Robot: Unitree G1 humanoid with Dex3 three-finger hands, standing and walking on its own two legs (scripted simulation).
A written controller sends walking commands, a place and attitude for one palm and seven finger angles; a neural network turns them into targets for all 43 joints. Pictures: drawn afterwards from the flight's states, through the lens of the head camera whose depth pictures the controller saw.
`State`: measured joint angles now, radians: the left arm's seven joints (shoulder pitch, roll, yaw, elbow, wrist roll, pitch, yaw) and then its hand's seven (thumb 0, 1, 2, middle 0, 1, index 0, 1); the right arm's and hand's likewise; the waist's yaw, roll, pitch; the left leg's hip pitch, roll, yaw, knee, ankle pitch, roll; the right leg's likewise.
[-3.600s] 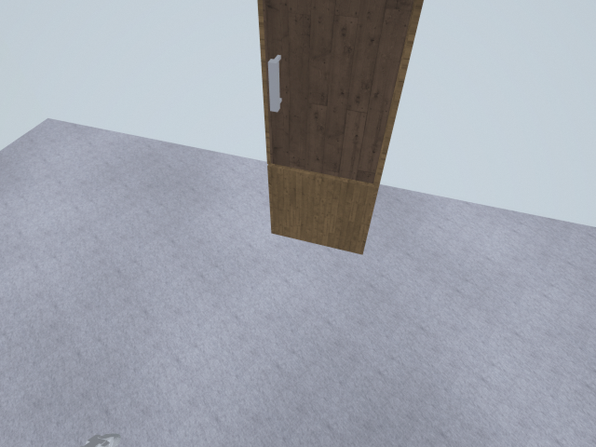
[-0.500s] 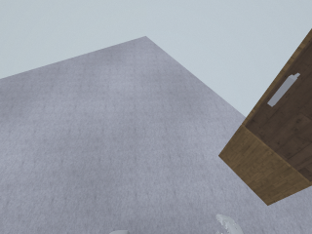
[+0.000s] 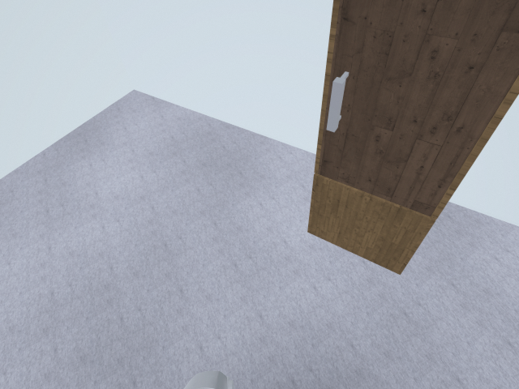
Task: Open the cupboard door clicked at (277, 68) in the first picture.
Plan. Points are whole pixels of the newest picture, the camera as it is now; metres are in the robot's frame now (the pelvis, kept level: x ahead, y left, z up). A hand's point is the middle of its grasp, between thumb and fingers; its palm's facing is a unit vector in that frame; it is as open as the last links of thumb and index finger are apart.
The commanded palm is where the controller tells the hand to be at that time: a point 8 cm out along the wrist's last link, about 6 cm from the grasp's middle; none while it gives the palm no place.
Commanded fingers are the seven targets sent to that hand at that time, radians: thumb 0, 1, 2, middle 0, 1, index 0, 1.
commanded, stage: turn to face it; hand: left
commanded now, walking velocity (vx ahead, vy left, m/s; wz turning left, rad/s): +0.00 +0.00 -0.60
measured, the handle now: (338, 102) +0.80 -0.15 -0.02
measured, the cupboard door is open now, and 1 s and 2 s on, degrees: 0 0 0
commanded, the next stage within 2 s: take the last steps up to it in 0.66 s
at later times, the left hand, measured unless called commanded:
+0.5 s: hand out of the picture +0.13 +0.24 -0.16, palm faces -0.24 -0.95 -0.20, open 7.4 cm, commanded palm none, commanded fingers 0.00 0.90 0.90 -0.20 -0.30 -0.20 -0.30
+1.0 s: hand out of the picture +0.12 +0.17 -0.15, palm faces -0.39 -0.90 -0.20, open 7.3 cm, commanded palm none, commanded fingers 0.00 0.90 0.90 -0.20 -0.30 -0.20 -0.30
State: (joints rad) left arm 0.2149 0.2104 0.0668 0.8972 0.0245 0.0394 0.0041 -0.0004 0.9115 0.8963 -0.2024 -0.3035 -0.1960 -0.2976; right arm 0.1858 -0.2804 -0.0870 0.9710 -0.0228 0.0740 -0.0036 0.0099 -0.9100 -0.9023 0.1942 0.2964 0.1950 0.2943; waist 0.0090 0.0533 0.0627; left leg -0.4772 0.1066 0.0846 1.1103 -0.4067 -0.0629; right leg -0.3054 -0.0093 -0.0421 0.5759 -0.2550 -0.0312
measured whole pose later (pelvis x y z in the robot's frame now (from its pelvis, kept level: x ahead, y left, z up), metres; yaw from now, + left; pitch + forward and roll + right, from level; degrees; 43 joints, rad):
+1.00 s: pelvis -0.01 +0.03 +0.01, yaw -26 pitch -1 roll +0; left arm 0.23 0.17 0.04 0.98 0.03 0.00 0.00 0.00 0.92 0.90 -0.21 -0.30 -0.20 -0.30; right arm 0.27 -0.22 -0.06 1.02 -0.03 0.04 0.01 0.01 -0.91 -0.90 0.20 0.30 0.20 0.29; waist 0.00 0.02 0.01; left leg -0.38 0.10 0.08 0.85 -0.40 -0.06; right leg -0.17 0.00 -0.03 0.43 -0.25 -0.02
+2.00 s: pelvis +0.23 -0.08 +0.00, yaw -28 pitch -1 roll -1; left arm 0.22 0.16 0.04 1.05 0.02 0.02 0.03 -0.01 0.93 0.90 -0.20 -0.30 -0.20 -0.30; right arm 0.16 -0.18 -0.05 1.02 -0.01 0.01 -0.02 0.01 -0.92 -0.90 0.19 0.30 0.19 0.29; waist 0.02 0.01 0.05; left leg -0.33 0.06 0.09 0.59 -0.21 -0.01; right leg -0.23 -0.04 -0.16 0.57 -0.31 -0.01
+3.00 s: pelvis +0.14 -0.09 +0.01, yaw -30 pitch -2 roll +0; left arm 0.28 0.13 0.00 1.15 0.01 0.01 0.02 0.00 0.92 0.90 -0.20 -0.30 -0.20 -0.30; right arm 0.27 -0.14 0.00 1.15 -0.01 0.01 -0.03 0.02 -0.92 -0.90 0.20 0.30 0.20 0.29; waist 0.01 0.01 0.02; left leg -0.13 0.04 0.06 0.39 -0.24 -0.02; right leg -0.16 0.00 -0.07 0.40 -0.21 -0.02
